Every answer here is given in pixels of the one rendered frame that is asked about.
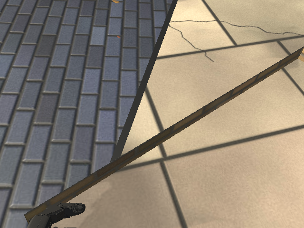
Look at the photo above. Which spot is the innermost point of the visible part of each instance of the left robot hand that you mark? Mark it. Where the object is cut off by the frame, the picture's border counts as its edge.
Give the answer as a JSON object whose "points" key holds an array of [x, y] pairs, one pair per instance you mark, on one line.
{"points": [[55, 213]]}

